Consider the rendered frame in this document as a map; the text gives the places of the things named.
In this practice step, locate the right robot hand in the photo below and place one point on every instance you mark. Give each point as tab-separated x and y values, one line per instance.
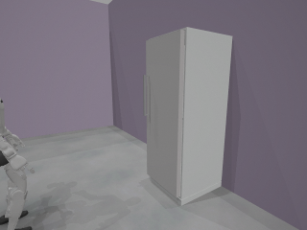
18	162

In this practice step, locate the left robot forearm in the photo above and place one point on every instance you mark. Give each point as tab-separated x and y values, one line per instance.
6	133

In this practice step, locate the handle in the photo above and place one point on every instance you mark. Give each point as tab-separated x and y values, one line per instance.
144	95

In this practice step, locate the left robot thigh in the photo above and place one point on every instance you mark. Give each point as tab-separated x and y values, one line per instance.
9	182

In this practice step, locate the left robot hand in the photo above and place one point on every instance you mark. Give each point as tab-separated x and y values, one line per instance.
11	140

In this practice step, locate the fridge door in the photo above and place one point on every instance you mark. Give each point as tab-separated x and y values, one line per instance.
164	103

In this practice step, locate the robot right shin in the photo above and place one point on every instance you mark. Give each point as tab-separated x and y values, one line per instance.
16	205

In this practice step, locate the right robot forearm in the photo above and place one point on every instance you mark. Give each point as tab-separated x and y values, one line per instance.
5	148

